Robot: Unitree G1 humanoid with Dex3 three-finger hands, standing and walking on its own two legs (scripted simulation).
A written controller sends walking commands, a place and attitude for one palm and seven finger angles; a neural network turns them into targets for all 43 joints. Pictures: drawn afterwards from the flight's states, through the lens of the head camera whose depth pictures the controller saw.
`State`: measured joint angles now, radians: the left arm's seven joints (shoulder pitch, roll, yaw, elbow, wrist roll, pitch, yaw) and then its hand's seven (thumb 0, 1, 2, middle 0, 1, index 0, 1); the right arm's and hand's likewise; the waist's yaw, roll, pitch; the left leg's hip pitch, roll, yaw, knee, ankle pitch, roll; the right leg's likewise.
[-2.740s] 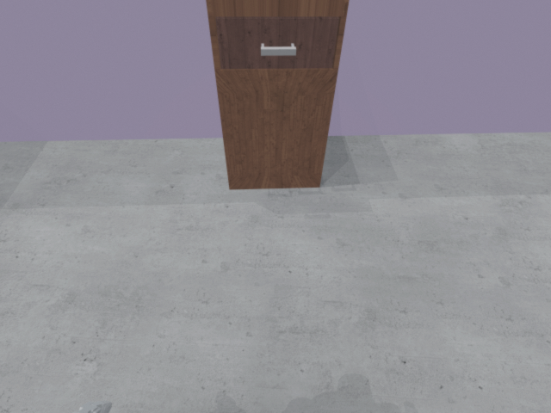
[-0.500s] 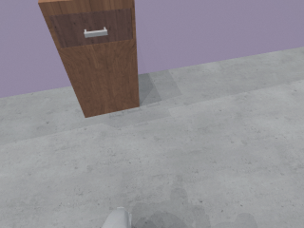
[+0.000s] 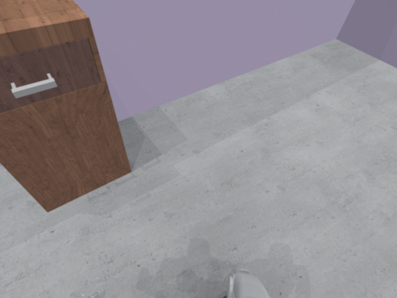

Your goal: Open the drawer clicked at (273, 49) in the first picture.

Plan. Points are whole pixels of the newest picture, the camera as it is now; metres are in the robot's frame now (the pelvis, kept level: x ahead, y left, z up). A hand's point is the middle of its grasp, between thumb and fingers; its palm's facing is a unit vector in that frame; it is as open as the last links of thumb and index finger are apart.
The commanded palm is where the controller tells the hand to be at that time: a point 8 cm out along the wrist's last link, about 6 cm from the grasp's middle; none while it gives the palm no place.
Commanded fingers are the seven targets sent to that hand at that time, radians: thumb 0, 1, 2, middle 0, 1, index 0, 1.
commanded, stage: walk to a spot facing it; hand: left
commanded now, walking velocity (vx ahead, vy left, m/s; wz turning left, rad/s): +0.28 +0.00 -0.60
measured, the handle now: (33, 84) +0.72 +0.59 -0.03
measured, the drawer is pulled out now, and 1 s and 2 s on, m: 0.00 0.00 0.00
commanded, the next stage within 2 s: turn to face it in 0.14 s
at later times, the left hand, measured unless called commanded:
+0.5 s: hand (153, 236) +0.29 +0.13 -0.17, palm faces -0.10 -0.97 -0.20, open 7.2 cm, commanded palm none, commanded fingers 0.00 0.90 0.90 -0.20 -0.30 -0.20 -0.30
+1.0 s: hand (120, 250) +0.25 +0.20 -0.17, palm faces +0.23 -0.94 -0.25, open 7.4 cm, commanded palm none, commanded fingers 0.00 0.90 0.90 -0.20 -0.30 -0.20 -0.30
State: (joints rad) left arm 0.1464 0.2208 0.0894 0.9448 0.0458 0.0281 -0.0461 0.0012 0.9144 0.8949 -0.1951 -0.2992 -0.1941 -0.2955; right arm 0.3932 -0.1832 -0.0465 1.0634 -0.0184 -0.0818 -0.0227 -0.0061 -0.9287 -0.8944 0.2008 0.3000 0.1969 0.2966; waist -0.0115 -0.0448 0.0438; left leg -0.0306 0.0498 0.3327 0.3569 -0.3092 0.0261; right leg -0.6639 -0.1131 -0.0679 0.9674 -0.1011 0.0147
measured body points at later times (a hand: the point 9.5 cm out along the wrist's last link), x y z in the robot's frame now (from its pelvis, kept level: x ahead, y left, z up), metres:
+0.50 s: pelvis +0.18 -0.04 -0.01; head +0.18 -0.04 +0.44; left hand +0.30 +0.18 -0.15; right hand +0.19 -0.28 -0.16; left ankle +0.25 +0.09 -0.70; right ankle +0.20 -0.11 -0.74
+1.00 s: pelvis +0.22 -0.02 +0.00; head +0.24 +0.00 +0.45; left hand +0.24 +0.25 -0.15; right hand +0.32 -0.26 -0.14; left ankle +0.24 +0.07 -0.74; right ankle +0.24 -0.20 -0.68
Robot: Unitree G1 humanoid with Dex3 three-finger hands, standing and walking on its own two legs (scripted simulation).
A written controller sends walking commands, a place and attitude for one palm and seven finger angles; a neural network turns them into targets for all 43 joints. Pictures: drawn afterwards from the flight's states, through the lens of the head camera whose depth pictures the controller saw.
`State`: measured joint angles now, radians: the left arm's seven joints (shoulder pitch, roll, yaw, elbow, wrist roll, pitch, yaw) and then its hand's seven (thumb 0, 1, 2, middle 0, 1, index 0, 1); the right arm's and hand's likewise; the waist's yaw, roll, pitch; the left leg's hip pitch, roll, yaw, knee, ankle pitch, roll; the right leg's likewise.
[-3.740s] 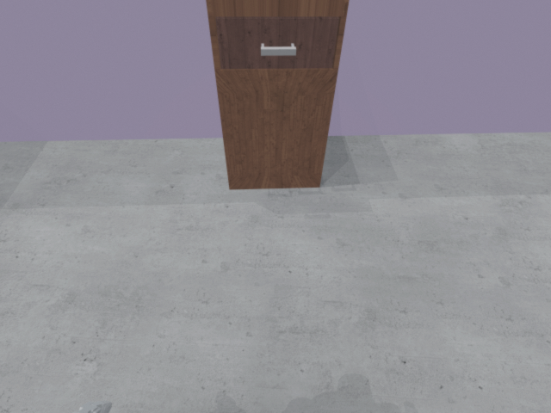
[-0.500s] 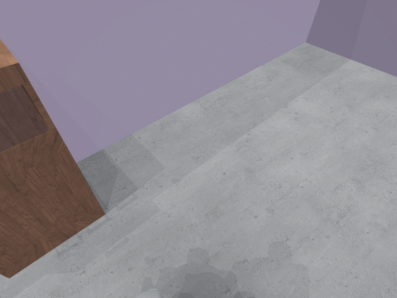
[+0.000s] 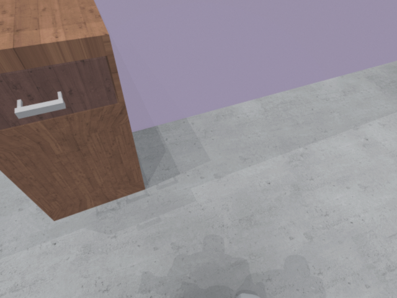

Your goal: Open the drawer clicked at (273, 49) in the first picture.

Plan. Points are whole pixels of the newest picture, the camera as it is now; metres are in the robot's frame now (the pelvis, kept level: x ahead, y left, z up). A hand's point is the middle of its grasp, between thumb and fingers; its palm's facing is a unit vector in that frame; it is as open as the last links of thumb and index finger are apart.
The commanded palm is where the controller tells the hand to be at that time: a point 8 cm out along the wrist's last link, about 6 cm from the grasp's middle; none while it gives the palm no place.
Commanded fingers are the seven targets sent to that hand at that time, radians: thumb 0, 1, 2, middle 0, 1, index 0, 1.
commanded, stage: turn to face it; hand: left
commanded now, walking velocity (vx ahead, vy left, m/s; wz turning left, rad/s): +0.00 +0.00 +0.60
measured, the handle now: (40, 103) +0.61 +0.50 -0.03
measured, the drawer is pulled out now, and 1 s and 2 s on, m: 0.00 0.00 0.00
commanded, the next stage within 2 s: take the last steps up to it in 0.62 s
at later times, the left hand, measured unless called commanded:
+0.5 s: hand out of the picture -0.03 +0.15 -0.16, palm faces +0.33 -0.91 -0.26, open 7.4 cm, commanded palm none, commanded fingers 0.00 0.90 0.90 -0.20 -0.30 -0.20 -0.30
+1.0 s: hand out of the picture -0.08 +0.14 -0.17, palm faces +0.47 -0.85 -0.23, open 7.4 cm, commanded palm none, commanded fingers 0.00 0.90 0.90 -0.20 -0.30 -0.20 -0.30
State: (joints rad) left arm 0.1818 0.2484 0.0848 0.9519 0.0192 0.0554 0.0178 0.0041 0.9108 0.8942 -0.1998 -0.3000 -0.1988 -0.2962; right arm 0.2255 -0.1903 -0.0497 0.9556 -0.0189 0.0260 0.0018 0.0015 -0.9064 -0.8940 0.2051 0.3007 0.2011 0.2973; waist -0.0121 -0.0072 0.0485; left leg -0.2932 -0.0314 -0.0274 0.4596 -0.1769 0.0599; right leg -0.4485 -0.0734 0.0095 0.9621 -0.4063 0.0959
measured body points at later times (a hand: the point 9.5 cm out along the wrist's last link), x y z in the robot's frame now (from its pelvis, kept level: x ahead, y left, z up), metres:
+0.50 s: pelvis -0.03 -0.06 +0.00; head +0.00 -0.06 +0.45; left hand -0.05 +0.20 -0.14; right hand +0.13 -0.29 -0.15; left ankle -0.09 +0.08 -0.69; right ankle +0.01 -0.17 -0.74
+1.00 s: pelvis -0.03 -0.04 -0.01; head -0.03 -0.06 +0.44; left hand -0.11 +0.19 -0.15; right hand +0.11 -0.23 -0.17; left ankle -0.10 +0.06 -0.73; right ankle +0.01 -0.13 -0.74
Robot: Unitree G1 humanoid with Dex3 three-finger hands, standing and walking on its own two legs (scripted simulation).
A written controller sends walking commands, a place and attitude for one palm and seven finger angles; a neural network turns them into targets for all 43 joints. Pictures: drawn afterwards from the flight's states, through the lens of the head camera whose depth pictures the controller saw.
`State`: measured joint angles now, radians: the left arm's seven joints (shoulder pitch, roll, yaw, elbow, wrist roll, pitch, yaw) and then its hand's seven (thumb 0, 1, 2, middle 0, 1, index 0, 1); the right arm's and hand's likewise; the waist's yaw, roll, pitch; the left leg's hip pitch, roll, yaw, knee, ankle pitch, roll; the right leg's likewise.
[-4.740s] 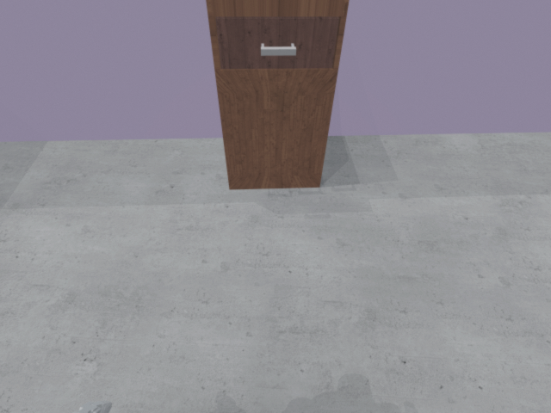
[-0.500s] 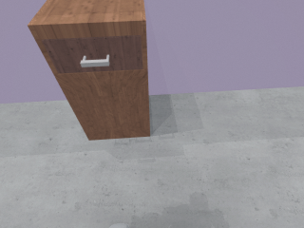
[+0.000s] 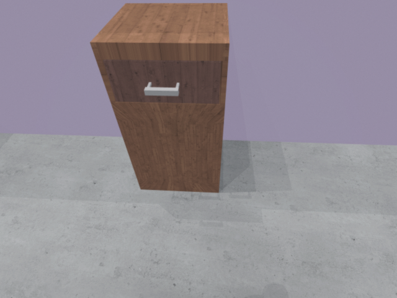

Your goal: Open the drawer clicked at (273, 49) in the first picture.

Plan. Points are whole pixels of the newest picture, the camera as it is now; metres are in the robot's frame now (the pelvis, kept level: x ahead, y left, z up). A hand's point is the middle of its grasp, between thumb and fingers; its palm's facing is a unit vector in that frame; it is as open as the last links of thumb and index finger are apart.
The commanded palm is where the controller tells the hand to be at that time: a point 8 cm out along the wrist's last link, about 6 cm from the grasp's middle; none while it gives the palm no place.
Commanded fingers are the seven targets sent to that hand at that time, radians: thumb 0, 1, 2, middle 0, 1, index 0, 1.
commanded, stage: take the last steps up to it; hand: left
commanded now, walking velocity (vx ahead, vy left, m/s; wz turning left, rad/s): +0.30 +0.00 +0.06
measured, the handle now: (162, 88) +0.82 +0.20 -0.02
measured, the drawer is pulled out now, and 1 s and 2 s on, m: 0.00 0.00 0.00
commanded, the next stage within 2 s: come to a stop and stand still in 0.76 s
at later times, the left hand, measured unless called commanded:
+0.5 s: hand out of the picture +0.05 +0.22 -0.18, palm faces +0.07 -0.99 -0.12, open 7.4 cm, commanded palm none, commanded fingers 0.00 0.90 0.90 -0.20 -0.30 -0.20 -0.30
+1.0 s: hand (151, 213) +0.37 +0.17 -0.15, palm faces +0.03 -0.97 -0.22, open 7.2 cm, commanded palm none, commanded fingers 0.00 0.90 0.90 -0.20 -0.30 -0.20 -0.30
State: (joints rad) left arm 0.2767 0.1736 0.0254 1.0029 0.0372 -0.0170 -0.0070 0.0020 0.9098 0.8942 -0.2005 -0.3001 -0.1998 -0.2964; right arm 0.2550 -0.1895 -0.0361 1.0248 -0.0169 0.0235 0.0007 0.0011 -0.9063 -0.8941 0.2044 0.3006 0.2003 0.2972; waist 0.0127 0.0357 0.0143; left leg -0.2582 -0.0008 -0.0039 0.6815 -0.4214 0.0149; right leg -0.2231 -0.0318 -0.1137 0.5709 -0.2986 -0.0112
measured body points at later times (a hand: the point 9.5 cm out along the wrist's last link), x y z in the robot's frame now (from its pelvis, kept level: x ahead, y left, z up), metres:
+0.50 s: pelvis +0.12 +0.06 +0.00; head +0.14 +0.08 +0.45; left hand +0.05 +0.27 -0.16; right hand +0.17 -0.17 -0.14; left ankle +0.15 +0.16 -0.73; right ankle +0.05 -0.07 -0.66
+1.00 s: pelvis +0.28 +0.00 +0.01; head +0.30 -0.02 +0.46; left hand +0.37 +0.22 -0.13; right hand +0.24 -0.22 -0.16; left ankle +0.23 +0.14 -0.67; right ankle +0.33 -0.08 -0.73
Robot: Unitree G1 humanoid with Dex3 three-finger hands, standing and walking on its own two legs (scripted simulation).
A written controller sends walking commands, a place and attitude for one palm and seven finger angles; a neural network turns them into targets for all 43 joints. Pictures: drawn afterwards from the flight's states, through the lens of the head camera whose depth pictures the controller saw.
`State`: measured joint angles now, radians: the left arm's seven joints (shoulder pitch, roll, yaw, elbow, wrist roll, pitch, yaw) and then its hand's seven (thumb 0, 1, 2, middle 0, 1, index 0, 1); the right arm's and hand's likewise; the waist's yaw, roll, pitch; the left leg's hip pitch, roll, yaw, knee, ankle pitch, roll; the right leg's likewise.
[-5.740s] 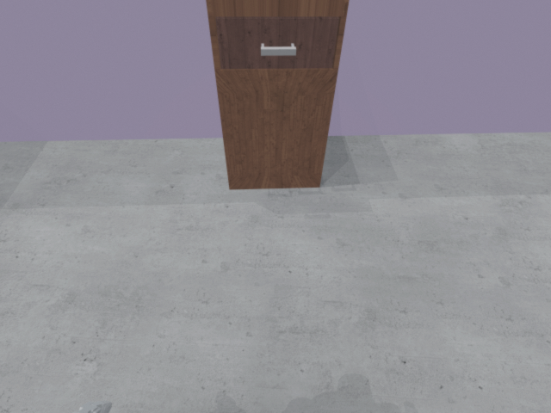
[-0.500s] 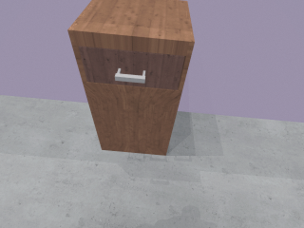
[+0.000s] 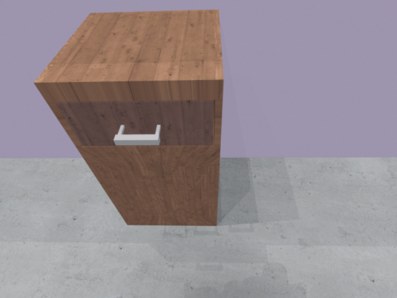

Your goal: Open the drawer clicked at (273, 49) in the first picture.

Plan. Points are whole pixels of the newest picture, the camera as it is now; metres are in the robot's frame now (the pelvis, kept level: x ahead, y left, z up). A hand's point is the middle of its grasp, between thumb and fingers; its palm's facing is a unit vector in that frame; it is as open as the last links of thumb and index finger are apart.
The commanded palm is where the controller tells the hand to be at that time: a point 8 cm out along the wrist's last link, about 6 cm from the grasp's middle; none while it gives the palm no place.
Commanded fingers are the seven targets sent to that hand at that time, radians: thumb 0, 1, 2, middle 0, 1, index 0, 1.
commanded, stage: come to a stop and stand still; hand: left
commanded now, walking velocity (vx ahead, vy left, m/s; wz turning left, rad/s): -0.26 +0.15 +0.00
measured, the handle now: (138, 134) +0.54 +0.20 -0.02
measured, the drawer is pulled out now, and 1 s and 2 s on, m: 0.00 0.00 0.00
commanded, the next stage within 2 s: look again from close up in 1.14 s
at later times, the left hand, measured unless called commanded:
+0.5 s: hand out of the picture +0.02 +0.23 -0.17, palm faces +0.06 -0.97 -0.22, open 7.4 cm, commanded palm none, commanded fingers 0.00 0.90 0.90 -0.20 -0.30 -0.20 -0.30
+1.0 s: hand out of the picture -0.01 +0.17 -0.17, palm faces +0.01 -0.98 -0.19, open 7.3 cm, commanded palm none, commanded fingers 0.00 0.90 0.90 -0.20 -0.30 -0.20 -0.30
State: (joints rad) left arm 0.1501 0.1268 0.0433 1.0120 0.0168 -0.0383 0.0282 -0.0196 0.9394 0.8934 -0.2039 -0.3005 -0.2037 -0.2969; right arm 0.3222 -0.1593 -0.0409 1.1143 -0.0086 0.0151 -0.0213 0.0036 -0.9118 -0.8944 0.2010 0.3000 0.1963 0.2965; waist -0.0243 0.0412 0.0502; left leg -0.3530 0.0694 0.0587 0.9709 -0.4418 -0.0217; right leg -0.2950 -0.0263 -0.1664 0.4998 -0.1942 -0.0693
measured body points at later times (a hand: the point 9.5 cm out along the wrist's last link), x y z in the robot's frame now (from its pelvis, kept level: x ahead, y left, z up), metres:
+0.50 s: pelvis +0.01 +0.04 +0.01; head +0.03 +0.05 +0.45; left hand +0.02 +0.28 -0.15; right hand +0.09 -0.18 -0.14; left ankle +0.01 +0.14 -0.74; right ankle -0.02 -0.08 -0.71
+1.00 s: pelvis -0.01 +0.01 +0.01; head -0.01 +0.00 +0.46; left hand -0.01 +0.23 -0.15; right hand -0.06 -0.21 -0.16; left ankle +0.01 +0.14 -0.74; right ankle -0.03 -0.09 -0.74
